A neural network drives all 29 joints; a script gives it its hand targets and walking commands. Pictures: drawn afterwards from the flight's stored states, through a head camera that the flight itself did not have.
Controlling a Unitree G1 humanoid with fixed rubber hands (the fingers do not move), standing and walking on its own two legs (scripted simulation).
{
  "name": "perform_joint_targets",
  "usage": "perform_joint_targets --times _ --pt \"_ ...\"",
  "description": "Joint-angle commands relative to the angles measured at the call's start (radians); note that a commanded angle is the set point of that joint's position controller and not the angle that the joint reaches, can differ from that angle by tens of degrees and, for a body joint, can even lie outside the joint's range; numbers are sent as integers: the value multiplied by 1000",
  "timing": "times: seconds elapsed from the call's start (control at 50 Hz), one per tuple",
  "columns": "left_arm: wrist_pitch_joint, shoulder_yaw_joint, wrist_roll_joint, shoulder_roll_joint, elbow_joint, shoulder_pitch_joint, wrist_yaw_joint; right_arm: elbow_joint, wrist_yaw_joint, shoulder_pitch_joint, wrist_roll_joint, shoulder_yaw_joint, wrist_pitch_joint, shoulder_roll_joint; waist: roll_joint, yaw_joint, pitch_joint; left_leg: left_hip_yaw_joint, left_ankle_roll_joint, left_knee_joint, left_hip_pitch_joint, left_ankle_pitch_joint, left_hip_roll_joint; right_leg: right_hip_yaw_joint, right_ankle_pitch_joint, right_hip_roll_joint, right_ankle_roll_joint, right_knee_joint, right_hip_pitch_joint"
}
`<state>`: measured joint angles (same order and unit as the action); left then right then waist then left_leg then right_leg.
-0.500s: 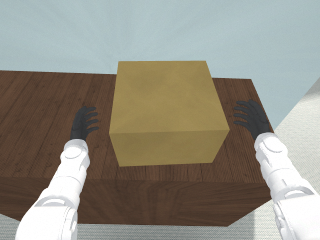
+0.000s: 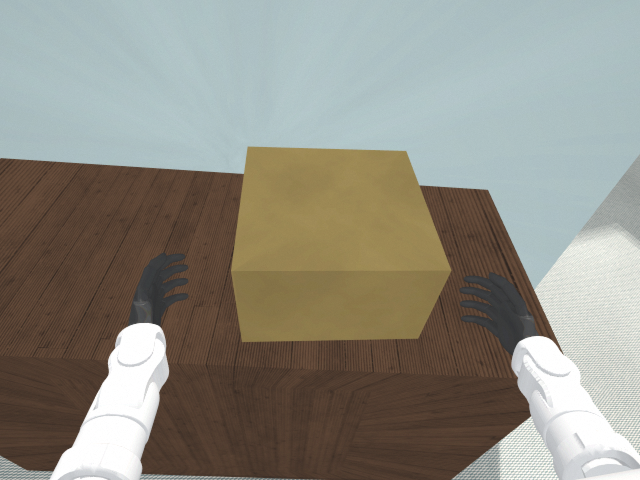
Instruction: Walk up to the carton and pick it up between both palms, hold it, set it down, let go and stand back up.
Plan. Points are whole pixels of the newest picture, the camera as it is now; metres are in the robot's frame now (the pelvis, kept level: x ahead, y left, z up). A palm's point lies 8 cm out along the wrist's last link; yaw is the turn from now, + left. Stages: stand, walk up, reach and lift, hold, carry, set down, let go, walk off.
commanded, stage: set down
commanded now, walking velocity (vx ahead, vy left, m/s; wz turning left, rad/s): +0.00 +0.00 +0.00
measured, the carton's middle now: (330, 239) +0.50 +0.03 +0.00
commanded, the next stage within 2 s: none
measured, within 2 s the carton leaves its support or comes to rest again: neither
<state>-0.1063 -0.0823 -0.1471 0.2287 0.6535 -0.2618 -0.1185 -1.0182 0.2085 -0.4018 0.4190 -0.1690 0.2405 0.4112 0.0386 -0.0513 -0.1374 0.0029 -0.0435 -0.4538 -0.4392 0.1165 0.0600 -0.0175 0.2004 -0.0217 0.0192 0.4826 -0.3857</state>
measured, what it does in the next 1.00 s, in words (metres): shifts its weight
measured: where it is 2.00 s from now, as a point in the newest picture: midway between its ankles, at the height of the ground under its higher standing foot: outside the picture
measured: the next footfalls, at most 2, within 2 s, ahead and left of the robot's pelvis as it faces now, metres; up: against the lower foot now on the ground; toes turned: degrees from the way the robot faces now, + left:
none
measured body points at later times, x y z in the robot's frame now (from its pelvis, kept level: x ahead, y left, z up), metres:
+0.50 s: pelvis +0.04 +0.00 +0.01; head -0.01 +0.02 +0.46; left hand +0.25 +0.26 +0.03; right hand +0.29 -0.24 +0.03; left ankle +0.07 +0.15 -0.74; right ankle +0.03 -0.11 -0.74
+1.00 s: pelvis +0.05 +0.00 +0.01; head +0.00 +0.01 +0.46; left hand +0.24 +0.26 +0.02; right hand +0.27 -0.24 +0.03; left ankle +0.07 +0.15 -0.74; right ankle +0.03 -0.11 -0.74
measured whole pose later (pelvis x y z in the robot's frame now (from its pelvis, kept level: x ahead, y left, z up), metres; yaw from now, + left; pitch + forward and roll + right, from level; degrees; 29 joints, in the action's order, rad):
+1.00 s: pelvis +0.05 +0.00 +0.01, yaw +0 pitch -3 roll -1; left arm 0.15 -0.07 -0.15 0.22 0.11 0.28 -0.11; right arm -0.37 0.20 0.23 0.42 -0.04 0.06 0.42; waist 0.02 -0.05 -0.09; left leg 0.00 -0.04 -0.37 -0.14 0.18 0.06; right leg -0.02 0.22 -0.02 0.02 0.32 -0.05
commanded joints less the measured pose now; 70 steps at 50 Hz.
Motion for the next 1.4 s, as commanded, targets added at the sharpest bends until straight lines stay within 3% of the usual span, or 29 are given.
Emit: perform_joint_targets --times 0.0,0.02,0.04,0.08,0.1,0.18,0.26,0.3,0.32,0.34,0.38,0.4,0.48,0.54,0.6,0.68,0.8,0.86,0.88,0.98,1.0,1.06,1.08,1.12,1.14,1.22,1.3,1.36,1.38 --pt "49 62 -50 56 -243 -147 -13 331 4 -146 28 147 3 245 12 14 -138 -14 39 109 196 122 -84 42 192 -20 -4 -157 64" --pt "52 50 -44 62 -265 -144 -12 369 -1 -133 24 147 3 238 18 1 -126 -20 40 110 195 122 -80 43 185 -11 -9 -158 67" --pt "51 56 -59 56 -285 -141 -11 353 4 -117 23 166 -3 246 14 12 -116 -23 42 114 199 138 -82 48 217 -9 -8 -164 66" --pt "67 45 -34 35 -384 -26 -10 422 0 -2 17 192 3 272 13 26 -137 -23 36 120 269 56 -80 41 126 -19 -4 -173 113" --pt "70 33 -26 38 -395 -39 -13 422 3 -8 22 202 3 285 -10 14 -129 -22 32 122 286 66 -79 44 127 -21 -6 -176 90" --pt "120 47 -1 -5 -465 68 -11 438 8 105 14 229 -3 273 -34 43 -56 -18 26 146 305 85 -77 35 114 -18 1 -199 104" --pt "154 51 22 -37 -589 235 -10 514 23 245 23 250 -11 304 -26 63 -19 2 24 156 367 -9 -69 23 11 -29 9 -217 145" --pt "171 60 27 -35 -595 214 -9 546 28 215 22 257 -16 292 -30 57 20 -6 28 164 347 33 -71 31 60 -19 14 -234 126" --pt "176 72 25 -42 -617 280 -7 559 29 278 11 275 -21 293 -27 73 52 6 27 175 357 38 -71 22 56 -19 15 -241 131" --pt "179 56 41 -37 -650 351 -6 591 29 351 15 266 -26 284 -23 63 76 1 30 178 374 1 -73 19 20 -20 15 -242 153" --pt "177 56 37 -20 -666 309 -4 649 26 306 10 279 -32 278 -4 65 71 -7 35 178 362 33 -77 31 43 -14 12 -248 158" --pt "186 56 57 -30 -688 411 -2 644 25 420 4 281 -35 276 -27 71 98 0 33 186 404 -1 -77 22 6 -17 14 -257 171" --pt "165 68 30 -13 -784 428 -9 728 20 479 0 299 -43 276 -41 77 97 -10 27 175 429 -3 -75 24 20 -14 17 -255 147" --pt "182 62 50 -15 -760 452 -5 756 20 505 1 294 -63 259 -53 69 146 -19 27 183 432 34 -71 30 54 -7 26 -272 140" --pt "206 60 47 -28 -734 481 1 805 12 541 -30 320 -90 254 -20 65 223 -29 34 204 424 103 -72 26 129 -5 26 -295 121" --pt "212 60 32 -1 -779 450 -7 875 9 521 -38 343 -112 261 -44 53 174 -33 31 189 442 96 -70 22 126 -1 27 -283 103" --pt "246 46 45 -13 -678 463 18 840 4 561 -75 319 -169 226 0 62 228 -45 40 192 430 99 -69 34 143 4 25 -302 103" --pt "248 47 50 -15 -712 478 19 854 -2 568 -74 326 -179 237 -22 53 212 -47 33 185 459 49 -71 28 107 3 21 -298 102" --pt "245 44 40 -4 -747 489 19 920 -7 585 -87 335 -172 222 0 51 179 -48 36 177 456 24 -68 26 74 3 19 -295 121" --pt "253 32 61 -12 -698 510 35 883 -23 616 -104 320 -193 196 -12 55 216 -49 34 178 467 8 -68 26 60 5 15 -298 120" --pt "272 34 79 -30 -629 519 39 832 -21 621 -121 323 -208 211 -15 55 217 -46 29 178 476 9 -68 25 67 2 21 -300 115" --pt "265 25 62 5 -691 526 48 892 -31 631 -127 331 -205 195 -20 57 186 -50 24 171 476 -22 -72 24 31 6 18 -297 133" --pt "267 20 75 -7 -659 544 53 874 -32 647 -137 330 -209 198 0 59 215 -45 25 170 469 -43 -75 23 7 0 14 -297 146" --pt "267 16 92 4 -649 538 56 846 -36 641 -147 327 -202 192 -32 56 201 -47 19 168 486 -56 -77 20 -3 0 16 -292 142" --pt "257 20 82 4 -665 545 56 894 -40 637 -155 340 -195 199 -5 54 167 -44 16 160 491 -85 -72 15 -39 -6 14 -289 144" --pt "249 17 98 2 -663 553 54 863 -38 652 -147 316 -190 183 -45 50 172 -54 15 153 503 -97 -75 20 -44 -4 14 -286 146" --pt "257 17 98 12 -607 567 72 848 -49 671 -172 308 -200 158 -13 57 207 -53 18 156 483 -79 -77 23 -39 3 9 -295 155" --pt "263 2 117 17 -579 568 80 800 -55 678 -195 306 -199 143 -39 52 214 -50 6 158 492 -107 -75 19 -60 1 13 -292 167" --pt "258 4 110 19 -578 573 83 831 -58 680 -189 306 -195 148 -9 52 200 -49 13 156 491 -101 -76 19 -66 1 10 -294 169"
